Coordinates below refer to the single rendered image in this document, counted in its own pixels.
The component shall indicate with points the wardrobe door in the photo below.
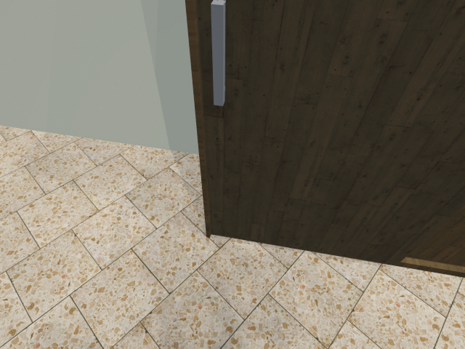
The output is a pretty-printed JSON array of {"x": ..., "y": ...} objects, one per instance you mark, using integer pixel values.
[
  {"x": 446, "y": 244},
  {"x": 343, "y": 127}
]

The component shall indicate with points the handle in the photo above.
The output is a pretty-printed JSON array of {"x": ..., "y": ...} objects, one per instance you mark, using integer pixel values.
[{"x": 218, "y": 50}]

